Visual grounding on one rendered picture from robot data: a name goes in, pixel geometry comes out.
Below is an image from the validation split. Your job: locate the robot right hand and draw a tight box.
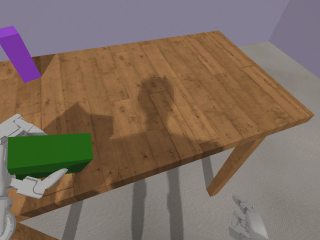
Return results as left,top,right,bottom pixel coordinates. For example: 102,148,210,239
229,194,269,240

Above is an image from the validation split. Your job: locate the robot left forearm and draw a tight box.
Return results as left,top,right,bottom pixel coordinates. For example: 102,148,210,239
0,196,16,240

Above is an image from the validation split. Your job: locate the table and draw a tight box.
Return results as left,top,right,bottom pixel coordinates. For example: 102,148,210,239
0,30,314,240

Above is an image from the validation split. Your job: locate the sponge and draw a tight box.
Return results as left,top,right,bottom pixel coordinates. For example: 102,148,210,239
7,133,94,181

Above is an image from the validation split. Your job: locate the robot left hand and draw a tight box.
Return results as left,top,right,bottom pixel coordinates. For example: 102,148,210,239
0,114,68,199

